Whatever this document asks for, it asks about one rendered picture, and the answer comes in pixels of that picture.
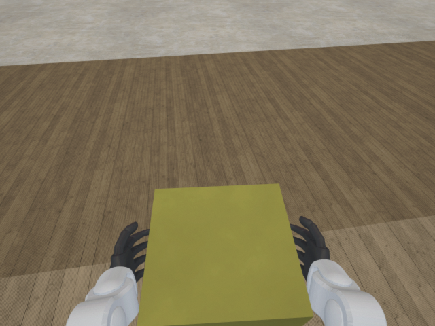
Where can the left robot forearm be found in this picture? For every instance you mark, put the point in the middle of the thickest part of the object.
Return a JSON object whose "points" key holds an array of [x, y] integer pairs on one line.
{"points": [[111, 302]]}

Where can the carton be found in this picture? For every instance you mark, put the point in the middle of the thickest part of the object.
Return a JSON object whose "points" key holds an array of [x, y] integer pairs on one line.
{"points": [[222, 256]]}

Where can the left robot hand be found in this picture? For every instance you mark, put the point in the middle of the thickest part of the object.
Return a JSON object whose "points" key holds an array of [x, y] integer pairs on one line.
{"points": [[124, 251]]}

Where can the right robot hand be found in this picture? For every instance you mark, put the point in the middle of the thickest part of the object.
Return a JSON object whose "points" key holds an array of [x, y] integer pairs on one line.
{"points": [[314, 246]]}

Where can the right robot forearm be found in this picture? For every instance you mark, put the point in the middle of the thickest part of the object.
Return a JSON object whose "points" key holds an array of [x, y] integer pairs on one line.
{"points": [[337, 299]]}

